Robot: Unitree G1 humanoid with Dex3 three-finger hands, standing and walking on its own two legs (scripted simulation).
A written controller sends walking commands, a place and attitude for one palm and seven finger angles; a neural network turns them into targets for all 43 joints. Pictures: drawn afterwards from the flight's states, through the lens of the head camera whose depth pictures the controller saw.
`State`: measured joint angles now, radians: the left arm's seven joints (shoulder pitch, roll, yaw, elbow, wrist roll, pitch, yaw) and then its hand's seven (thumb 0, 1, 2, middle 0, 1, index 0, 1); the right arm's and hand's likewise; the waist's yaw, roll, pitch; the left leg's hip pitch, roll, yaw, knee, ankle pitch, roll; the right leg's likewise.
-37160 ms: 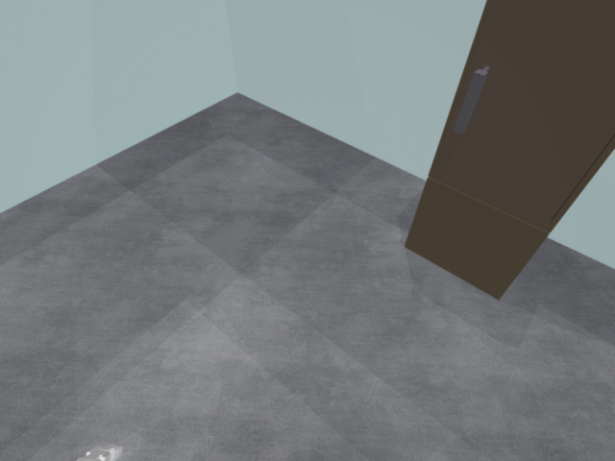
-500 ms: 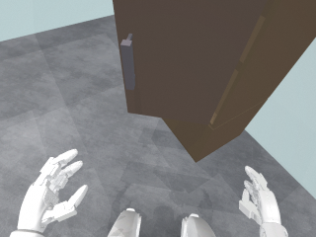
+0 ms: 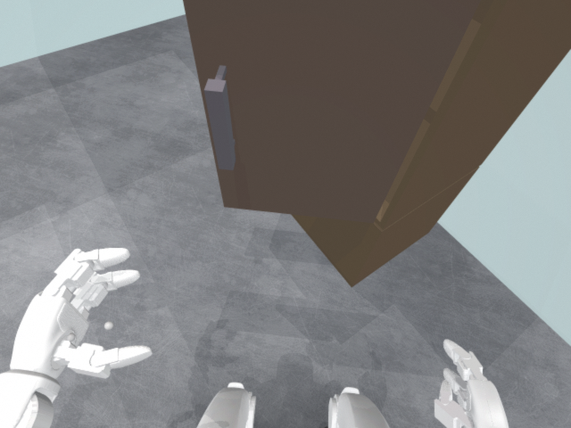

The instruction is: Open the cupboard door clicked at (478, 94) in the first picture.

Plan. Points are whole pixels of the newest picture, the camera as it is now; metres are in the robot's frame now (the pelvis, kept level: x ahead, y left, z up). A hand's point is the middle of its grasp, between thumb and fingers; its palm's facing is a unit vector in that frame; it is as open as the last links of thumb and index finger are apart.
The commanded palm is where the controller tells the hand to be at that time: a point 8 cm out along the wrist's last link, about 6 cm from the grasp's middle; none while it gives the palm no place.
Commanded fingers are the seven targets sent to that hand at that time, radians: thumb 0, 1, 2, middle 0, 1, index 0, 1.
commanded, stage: raise the hand with hooked fingers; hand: left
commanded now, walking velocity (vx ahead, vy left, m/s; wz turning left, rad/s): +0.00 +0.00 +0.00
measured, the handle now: (224, 120) +0.57 +0.15 +0.06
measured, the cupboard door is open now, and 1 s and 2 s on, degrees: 49 49 49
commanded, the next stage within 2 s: move the hooked fingers beside the handle in 1.08 s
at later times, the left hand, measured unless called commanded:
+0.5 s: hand (79, 281) +0.27 +0.27 +0.06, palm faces -0.01 -1.00 -0.05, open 13.9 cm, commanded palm +0.26 +0.32 +0.07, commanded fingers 0.00 -0.50 0.30 -0.30 -1.20 -0.30 -1.20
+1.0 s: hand (82, 267) +0.29 +0.27 +0.07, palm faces -0.02 -1.00 -0.05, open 14.0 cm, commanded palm +0.27 +0.32 +0.08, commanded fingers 0.00 -0.50 0.30 -0.30 -1.20 -0.30 -1.20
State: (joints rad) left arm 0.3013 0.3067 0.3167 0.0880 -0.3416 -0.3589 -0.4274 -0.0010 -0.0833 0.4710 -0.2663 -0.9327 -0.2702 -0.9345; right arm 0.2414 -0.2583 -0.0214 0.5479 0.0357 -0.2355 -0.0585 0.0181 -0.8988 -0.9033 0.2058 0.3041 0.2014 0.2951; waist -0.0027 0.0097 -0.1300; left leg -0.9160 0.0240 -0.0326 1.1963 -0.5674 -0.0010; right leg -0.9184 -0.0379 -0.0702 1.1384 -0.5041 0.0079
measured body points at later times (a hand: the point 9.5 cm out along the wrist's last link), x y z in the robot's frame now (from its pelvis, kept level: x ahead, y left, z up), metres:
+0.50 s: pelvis +0.00 +0.00 +0.01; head +0.08 +0.02 +0.45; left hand +0.27 +0.33 +0.07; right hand +0.17 -0.24 -0.06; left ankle +0.01 +0.12 -0.65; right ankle +0.03 -0.13 -0.65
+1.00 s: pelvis +0.00 +0.00 +0.02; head +0.09 +0.02 +0.46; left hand +0.29 +0.33 +0.07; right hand +0.16 -0.25 -0.06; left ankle +0.01 +0.12 -0.65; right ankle +0.03 -0.13 -0.65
